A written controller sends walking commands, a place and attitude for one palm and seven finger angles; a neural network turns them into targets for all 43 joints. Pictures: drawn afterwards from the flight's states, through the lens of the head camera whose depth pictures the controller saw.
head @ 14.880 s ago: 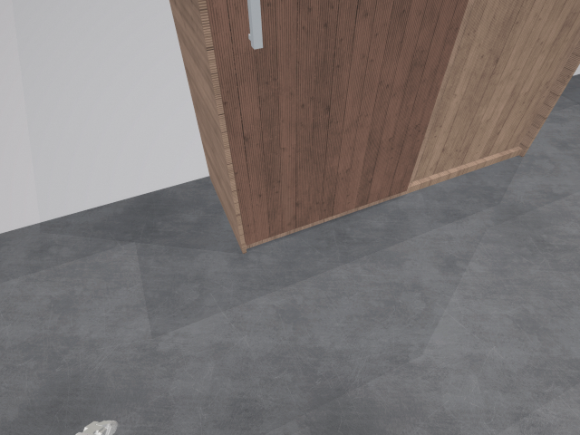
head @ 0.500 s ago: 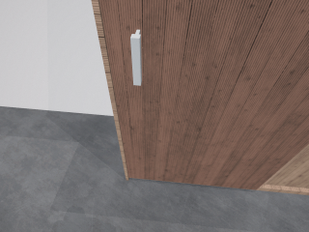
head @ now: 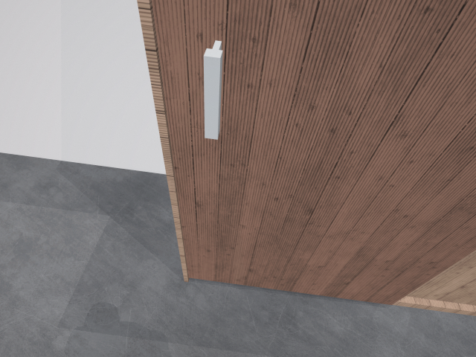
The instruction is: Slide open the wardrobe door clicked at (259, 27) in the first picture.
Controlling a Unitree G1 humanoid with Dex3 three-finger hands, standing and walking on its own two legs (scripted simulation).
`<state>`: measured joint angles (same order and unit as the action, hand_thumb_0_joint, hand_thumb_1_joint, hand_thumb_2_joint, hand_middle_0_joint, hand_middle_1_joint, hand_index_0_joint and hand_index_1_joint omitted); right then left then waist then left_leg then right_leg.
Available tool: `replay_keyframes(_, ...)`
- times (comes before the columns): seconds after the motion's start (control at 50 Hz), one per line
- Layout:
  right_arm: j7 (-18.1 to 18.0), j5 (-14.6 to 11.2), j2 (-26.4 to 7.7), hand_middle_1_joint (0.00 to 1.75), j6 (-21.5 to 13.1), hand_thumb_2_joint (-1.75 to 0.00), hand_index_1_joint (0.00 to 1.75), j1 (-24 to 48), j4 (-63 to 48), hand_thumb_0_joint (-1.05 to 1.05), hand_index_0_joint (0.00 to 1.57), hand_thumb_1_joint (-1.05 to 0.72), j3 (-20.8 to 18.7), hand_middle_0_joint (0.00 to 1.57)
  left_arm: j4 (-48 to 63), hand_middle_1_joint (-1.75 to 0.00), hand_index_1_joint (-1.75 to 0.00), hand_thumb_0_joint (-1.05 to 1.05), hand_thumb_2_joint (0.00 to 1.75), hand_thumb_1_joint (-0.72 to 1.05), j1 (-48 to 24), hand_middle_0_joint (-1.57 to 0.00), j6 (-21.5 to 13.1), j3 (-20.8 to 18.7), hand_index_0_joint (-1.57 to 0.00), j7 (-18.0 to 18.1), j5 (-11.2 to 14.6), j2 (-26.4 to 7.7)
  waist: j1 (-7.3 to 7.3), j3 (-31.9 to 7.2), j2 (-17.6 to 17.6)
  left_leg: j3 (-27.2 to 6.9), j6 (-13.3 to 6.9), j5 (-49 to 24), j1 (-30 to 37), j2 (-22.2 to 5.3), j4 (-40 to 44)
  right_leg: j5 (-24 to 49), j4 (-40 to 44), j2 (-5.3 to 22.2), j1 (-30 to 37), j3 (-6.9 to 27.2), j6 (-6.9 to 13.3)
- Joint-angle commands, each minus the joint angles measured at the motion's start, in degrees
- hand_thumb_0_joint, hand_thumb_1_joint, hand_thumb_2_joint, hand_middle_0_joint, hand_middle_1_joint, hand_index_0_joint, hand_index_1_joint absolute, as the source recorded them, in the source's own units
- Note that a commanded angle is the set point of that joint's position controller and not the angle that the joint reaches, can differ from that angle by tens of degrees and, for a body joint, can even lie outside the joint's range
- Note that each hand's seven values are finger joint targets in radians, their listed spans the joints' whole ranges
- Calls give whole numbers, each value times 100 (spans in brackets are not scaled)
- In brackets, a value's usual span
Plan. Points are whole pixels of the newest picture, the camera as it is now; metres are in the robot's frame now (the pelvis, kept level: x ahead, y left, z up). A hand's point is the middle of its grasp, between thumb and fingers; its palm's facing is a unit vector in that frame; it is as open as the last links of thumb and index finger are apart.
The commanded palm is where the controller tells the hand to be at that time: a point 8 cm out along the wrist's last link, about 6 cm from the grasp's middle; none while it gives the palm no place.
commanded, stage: come to a stop and stand still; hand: left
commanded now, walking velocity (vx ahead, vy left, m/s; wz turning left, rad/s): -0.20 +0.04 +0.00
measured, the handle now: (214, 91) +0.48 +0.09 +0.20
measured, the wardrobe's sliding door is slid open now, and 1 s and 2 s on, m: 0.00 0.00 0.00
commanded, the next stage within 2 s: look again from close up in 1.46 s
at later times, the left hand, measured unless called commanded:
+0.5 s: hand out of the picture +0.04 +0.18 -0.17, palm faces +0.04 -0.98 -0.20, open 7.3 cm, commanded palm none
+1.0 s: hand out of the picture -0.07 +0.21 -0.15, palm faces +0.01 -0.97 -0.24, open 7.3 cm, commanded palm none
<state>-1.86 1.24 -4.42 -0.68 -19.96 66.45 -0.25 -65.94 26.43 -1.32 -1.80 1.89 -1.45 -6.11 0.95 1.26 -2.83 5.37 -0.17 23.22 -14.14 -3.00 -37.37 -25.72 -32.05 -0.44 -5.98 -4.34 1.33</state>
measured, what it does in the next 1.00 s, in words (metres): shifts its weight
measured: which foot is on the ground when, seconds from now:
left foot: down 0.00-1.00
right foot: down 0.00-1.00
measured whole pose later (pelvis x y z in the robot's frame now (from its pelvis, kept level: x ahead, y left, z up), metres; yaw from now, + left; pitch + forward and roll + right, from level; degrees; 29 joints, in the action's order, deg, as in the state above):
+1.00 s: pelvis -0.07 +0.02 +0.01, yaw +0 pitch -2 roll +0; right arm -0.4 1.7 -11.2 1.3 -18.7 57.0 -0.8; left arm -58.4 20.6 0.9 0.3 1.6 -1.6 -9.7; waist -0.1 -0.9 1.8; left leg 6.3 -2.7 10.8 -15.4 0.1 -27.9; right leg -13.8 -29.9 2.7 -15.6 -2.8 0.0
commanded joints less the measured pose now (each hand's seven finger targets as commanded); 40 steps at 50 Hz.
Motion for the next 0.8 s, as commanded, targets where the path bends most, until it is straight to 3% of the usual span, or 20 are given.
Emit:
replay_keyframes(0.0,-223,-90,-806,30,-145,-90,30,-1191,149,0,20,-90,-132,20,244,-30,-30,0,90,90,93,-20,-7,-9,-20,120,125,-318,-434,-110,1747,-990,-783,-7250,1798,-1324,797,1659,-1083,338,-1324,-24,-209)
replay_keyframes(0.02,-234,-94,-810,30,-99,-90,30,-1061,183,0,20,-90,-100,20,295,-30,-30,0,90,90,-82,-20,40,-20,-20,125,116,-289,-342,183,1638,-1111,-906,-7858,1615,-1596,1105,-179,-1105,334,-1537,86,-210)
replay_keyframes(0.04,-235,-63,-848,30,-93,-90,30,-853,117,0,20,-90,-92,20,321,-30,-30,0,90,90,-140,-20,87,-22,-20,109,92,-247,-265,470,1332,-1047,-930,-7497,1415,-1576,1238,-512,-868,410,-1562,166,-233)
replay_keyframes(0.1,-241,-87,-966,30,-85,-90,30,-233,-173,0,20,-90,-169,20,289,-30,-30,0,90,90,171,-20,88,-86,-20,62,23,-365,46,350,699,-567,-514,-6284,1053,-1011,851,1668,597,423,-769,-50,-202)
replay_keyframes(0.12,-228,-111,-878,30,-82,-90,30,-210,-278,0,20,-90,-198,20,297,-30,-30,0,90,90,258,-20,72,-108,-20,76,9,-466,29,105,423,-372,-298,-5502,737,-809,711,3216,548,595,-362,103,-164)
replay_keyframes(0.16,-183,-100,-716,30,-47,-90,30,-92,-405,0,20,-90,-247,20,454,-30,-30,0,90,90,50,-20,77,-118,-20,78,18,-555,-7,0,143,-239,-85,-3909,420,-540,821,4468,258,942,-189,250,-95)
replay_keyframes(0.2,-178,-79,-594,30,7,-90,30,-119,-460,0,20,-90,-267,20,518,-30,-30,0,90,90,40,-20,62,-167,-20,112,-2,-680,1,-226,-191,-94,-13,-3564,242,-400,497,5673,90,1109,76,346,28)
replay_keyframes(0.3,-83,-71,-352,30,112,-90,30,254,-663,0,20,-90,-247,20,632,-30,-30,0,90,90,-348,-20,104,-167,-20,125,-32,-886,81,-144,-626,-29,130,122,-617,7,-246,6304,389,1752,265,724,666)
replay_keyframes(0.36,-58,-69,-501,30,99,-90,30,119,-632,0,20,-90,-234,20,789,-30,-30,0,90,90,-811,-20,115,-159,-20,105,5,-921,-127,-158,-543,-142,108,-1260,64,-156,797,4979,248,1420,-302,594,480)
replay_keyframes(0.4,-54,-32,-825,30,16,-90,30,50,-570,0,20,-90,-273,20,923,-30,-30,0,90,90,-924,-20,127,-145,-20,69,28,-786,-94,-396,576,-504,-115,-3739,805,-715,1037,3220,47,779,-666,160,-26)
replay_keyframes(0.42,-60,-40,-976,30,-13,-90,30,183,-558,0,20,-90,-266,20,906,-30,-30,0,90,90,-1043,-20,146,-121,-20,63,40,-761,-67,-228,1135,-746,-296,-4109,513,-901,1311,2375,-32,632,-525,42,-174)
replay_keyframes(0.46,-70,-44,-1167,30,-55,-90,30,523,-612,0,20,-90,-265,20,795,-30,-30,0,90,90,-961,-20,153,-125,-20,43,21,-833,101,21,1088,-856,-417,-3888,182,-948,1509,1639,180,589,-320,92,-187)
replay_keyframes(0.48,-28,-150,-1388,30,-37,-90,30,1027,-1126,0,20,-90,-325,20,607,-30,-30,0,90,90,-320,-20,129,-9,-20,259,72,-958,218,-113,1035,-392,-157,-4395,468,-808,-6,3097,816,906,-880,760,-42)
replay_keyframes(0.5,24,-111,-1092,30,-39,-90,30,874,-1375,0,20,-90,-227,20,702,-30,-30,0,90,90,-451,-20,-60,-81,-20,203,-13,-1264,16,-363,568,-190,-12,-3354,22,-332,-424,5384,677,1201,-202,808,128)
replay_keyframes(0.52,56,-93,-879,30,-52,-90,30,403,-1342,0,20,-90,-234,20,846,-30,-30,0,90,90,-738,-20,-118,-88,-20,174,4,-1263,-261,-808,-53,-198,27,-1727,-187,-169,98,6289,168,1465,190,812,395)
replay_keyframes(0.56,43,-76,-1044,30,-48,-90,30,209,-1277,0,20,-90,-267,20,1036,-30,-30,0,90,90,-996,-20,-40,-14,-20,143,29,-1122,-254,-1036,388,-347,-61,-2706,474,-255,838,4772,-249,1050,-48,381,206)
replay_keyframes(0.6,-14,-36,-1185,30,-50,-90,30,257,-1326,0,20,-90,-258,20,1069,-30,-30,0,90,90,-1010,-20,31,28,-20,108,27,-963,-152,-580,712,-558,-234,-3864,595,-586,910,2716,-57,630,-568,202,84)
replay_keyframes(0.64,-11,-30,-1278,30,-21,-90,30,500,-1447,0,20,-90,-234,20,1076,-30,-30,0,90,90,-992,-20,147,45,-20,71,22,-905,-68,54,737,-785,-340,-2792,52,-629,1315,1331,193,479,-773,185,21)
replay_keyframes(0.68,42,-14,-1285,30,28,-90,30,655,-1559,0,20,-90,-222,20,1092,-30,-30,0,90,90,-932,-20,203,69,-20,23,1,-885,-51,616,458,-888,-321,-352,-584,-521,1836,688,496,473,-975,308,43)
replay_keyframes(0.78,114,29,-1309,30,86,-90,30,453,-1587,0,20,-90,-265,20,1174,-30,-30,0,90,90,-746,-20,179,42,-20,-7,-21,-968,-88,489,204,-876,-281,903,-749,-345,2096,-13,780,497,-1120,417,44)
